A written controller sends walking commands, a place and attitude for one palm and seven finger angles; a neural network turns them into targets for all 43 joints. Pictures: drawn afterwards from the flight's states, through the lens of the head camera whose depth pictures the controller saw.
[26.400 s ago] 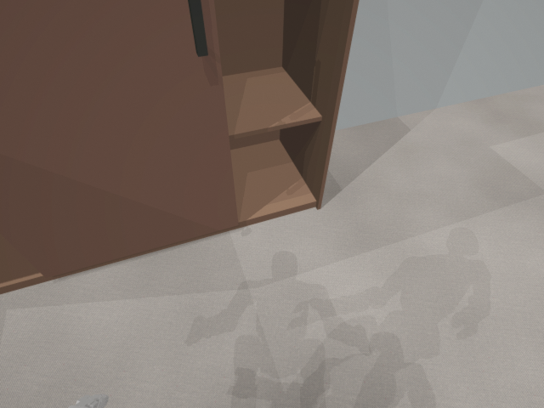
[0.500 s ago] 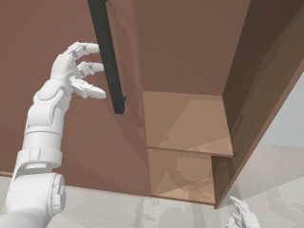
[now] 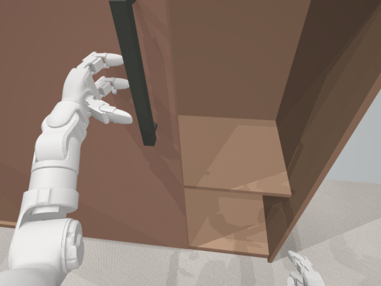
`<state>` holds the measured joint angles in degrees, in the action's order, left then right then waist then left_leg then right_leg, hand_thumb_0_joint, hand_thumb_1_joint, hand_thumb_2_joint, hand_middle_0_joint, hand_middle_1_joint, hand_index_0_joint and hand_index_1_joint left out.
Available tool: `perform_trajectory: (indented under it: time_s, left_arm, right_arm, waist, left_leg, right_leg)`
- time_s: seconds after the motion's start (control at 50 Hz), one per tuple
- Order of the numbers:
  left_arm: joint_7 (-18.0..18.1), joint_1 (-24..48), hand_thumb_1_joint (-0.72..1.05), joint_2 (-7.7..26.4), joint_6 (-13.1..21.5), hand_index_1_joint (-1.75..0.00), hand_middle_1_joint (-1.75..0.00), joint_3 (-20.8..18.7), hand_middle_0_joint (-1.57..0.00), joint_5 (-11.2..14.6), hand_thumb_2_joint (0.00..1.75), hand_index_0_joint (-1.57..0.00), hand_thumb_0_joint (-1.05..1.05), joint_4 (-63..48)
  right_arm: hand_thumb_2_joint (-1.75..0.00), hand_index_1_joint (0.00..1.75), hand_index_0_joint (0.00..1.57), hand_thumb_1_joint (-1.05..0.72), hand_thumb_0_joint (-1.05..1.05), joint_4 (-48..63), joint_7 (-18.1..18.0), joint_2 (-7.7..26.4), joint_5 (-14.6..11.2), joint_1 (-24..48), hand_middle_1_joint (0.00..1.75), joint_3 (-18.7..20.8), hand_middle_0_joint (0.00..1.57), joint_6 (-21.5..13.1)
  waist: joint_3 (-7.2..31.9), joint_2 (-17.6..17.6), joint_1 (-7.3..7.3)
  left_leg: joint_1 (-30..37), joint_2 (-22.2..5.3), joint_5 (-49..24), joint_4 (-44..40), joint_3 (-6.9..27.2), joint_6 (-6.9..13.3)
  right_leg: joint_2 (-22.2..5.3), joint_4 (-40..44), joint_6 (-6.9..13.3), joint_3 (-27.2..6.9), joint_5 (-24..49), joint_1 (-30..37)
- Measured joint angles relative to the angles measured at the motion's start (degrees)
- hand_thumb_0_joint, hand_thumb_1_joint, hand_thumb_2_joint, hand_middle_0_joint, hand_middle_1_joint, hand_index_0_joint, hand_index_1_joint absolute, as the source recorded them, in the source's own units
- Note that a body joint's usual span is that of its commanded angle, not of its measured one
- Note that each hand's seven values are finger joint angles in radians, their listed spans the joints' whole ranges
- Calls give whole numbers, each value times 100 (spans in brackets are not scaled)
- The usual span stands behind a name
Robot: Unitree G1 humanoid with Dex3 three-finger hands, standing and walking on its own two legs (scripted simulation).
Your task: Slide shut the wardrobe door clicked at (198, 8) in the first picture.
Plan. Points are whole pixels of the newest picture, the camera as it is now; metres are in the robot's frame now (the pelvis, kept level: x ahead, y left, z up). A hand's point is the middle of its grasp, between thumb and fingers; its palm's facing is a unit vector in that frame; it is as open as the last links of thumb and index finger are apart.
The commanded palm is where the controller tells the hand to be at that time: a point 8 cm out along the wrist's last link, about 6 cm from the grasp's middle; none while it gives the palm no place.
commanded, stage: slide the fingers in behind the handle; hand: left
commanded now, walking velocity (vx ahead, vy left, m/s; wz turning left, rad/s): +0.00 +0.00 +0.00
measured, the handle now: (141, 81) +0.45 +0.12 +0.24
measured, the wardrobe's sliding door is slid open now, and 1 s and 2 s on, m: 0.40 0.40 0.40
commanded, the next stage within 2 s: grip the handle and tug to test in 1.66 s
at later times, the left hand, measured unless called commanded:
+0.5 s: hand (125, 95) +0.39 +0.14 +0.24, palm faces -0.05 -1.00 -0.02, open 14.0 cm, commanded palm +0.37 +0.19 +0.23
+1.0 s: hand (135, 96) +0.39 +0.13 +0.24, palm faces -0.04 -1.00 -0.01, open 14.0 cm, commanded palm +0.37 +0.17 +0.23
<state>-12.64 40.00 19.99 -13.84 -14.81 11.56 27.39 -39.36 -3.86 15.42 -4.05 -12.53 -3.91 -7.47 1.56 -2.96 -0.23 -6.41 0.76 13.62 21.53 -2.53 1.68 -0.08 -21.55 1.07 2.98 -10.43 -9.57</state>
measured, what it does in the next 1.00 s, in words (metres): stands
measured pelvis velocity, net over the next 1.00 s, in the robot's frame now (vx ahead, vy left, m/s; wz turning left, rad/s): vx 0.00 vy -0.01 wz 0.00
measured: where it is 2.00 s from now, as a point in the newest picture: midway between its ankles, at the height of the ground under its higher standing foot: outside the picture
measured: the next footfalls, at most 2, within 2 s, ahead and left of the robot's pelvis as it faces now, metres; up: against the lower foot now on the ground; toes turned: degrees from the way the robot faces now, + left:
none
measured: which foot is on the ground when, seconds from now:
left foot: down 0.00-1.00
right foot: down 0.00-1.00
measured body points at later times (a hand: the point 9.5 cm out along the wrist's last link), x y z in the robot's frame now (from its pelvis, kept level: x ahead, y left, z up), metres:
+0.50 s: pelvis -0.01 +0.00 +0.00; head -0.03 -0.02 +0.45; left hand +0.39 +0.20 +0.25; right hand +0.18 -0.22 -0.09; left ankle -0.02 +0.10 -0.75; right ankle +0.01 -0.11 -0.75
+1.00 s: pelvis +0.00 -0.01 +0.00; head -0.03 -0.03 +0.45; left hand +0.39 +0.18 +0.24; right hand +0.17 -0.24 -0.09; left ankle -0.02 +0.10 -0.75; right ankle +0.01 -0.11 -0.75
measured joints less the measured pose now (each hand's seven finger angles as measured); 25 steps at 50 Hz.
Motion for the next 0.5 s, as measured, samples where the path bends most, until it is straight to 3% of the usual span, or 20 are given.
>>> perform_trajectory:
  time_s: [0.3, 0.5]
  left_arm:
    - [220, -288, -50, -345, -300, -120, -120, 302, -30, 50, 30, -30, -1, -687]
    - [399, -49, -50, -411, -354, -120, -120, 376, -30, 14, 30, -30, -1, -483]
  right_arm:
    - [-90, 30, 20, -90, 2, 9, 12, -53, 17, 250, 30, -47, 20, 113]
    - [-90, 30, 20, -90, 2, -6, -28, -115, 41, 332, 30, -101, 20, 179]
  waist:
    - [7, -3, 117]
    - [-36, 1, 87]
  left_leg:
    - [95, 56, -31, -25, 36, 27]
    - [86, 38, -68, -48, 46, 5]
  right_leg:
    - [-57, -8, -33, 31, -3, 98]
    - [-39, 13, -8, 41, 29, 88]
